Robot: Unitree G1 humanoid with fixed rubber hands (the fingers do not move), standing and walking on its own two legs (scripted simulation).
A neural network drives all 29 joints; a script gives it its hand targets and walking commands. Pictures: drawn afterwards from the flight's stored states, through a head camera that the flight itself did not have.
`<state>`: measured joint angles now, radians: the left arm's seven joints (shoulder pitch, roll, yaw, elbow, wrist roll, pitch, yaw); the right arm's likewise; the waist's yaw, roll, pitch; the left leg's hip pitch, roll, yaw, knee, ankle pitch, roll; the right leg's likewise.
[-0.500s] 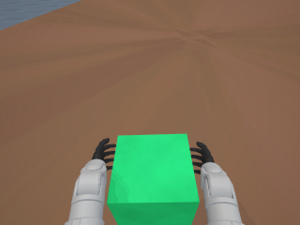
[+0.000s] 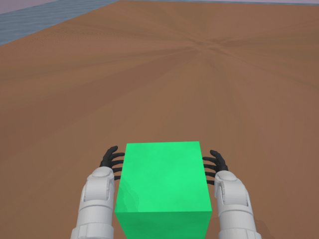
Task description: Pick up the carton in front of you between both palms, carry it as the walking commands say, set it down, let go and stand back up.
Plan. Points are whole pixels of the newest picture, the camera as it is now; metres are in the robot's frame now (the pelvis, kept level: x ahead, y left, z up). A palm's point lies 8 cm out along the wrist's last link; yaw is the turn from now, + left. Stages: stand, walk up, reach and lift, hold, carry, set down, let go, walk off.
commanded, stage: set down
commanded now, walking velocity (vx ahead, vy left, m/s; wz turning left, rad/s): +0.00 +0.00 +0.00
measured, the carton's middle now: (164, 196) +0.30 +0.00 -0.06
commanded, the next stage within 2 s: none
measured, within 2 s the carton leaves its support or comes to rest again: neither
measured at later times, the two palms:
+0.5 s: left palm (125, 189) +0.35 +0.13 -0.11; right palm (214, 198) +0.33 -0.17 -0.12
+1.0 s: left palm (141, 201) +0.39 +0.09 -0.25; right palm (215, 206) +0.38 -0.21 -0.27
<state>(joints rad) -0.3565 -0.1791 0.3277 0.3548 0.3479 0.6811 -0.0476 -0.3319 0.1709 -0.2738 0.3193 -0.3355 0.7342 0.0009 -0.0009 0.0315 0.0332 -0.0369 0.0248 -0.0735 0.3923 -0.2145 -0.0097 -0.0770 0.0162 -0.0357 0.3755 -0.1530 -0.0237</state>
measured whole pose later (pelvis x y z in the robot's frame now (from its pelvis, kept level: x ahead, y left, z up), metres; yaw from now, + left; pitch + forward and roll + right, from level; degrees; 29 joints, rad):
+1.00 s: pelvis -0.06 +0.01 -0.20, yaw +0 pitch +40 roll +3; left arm -0.81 -0.24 0.52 0.50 0.24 0.26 0.17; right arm -0.89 -0.02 -0.43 0.65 -0.31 0.31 0.03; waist -0.05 0.08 -0.16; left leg -1.66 -0.07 -0.06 1.44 -0.48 -0.06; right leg -1.74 0.01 0.04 1.43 -0.39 -0.01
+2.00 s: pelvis -0.08 +0.01 -0.39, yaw +3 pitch +39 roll +5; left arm -1.24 -0.05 0.40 0.75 0.01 0.18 0.29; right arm -1.38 -0.37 -0.17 0.99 -0.04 0.24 0.01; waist -0.09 0.09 0.24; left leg -2.20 -0.17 -0.04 2.12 -0.62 -0.12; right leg -2.31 0.01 0.06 2.11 -0.49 -0.01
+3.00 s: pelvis -0.09 +0.02 -0.40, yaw +3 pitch +37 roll +4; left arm -1.38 0.02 0.44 0.98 0.17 0.11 0.10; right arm -1.47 -0.46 -0.28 1.21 -0.07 0.13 0.16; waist -0.09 0.09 0.32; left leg -2.20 -0.19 -0.04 2.16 -0.61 -0.11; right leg -2.29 -0.01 0.07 2.14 -0.50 0.01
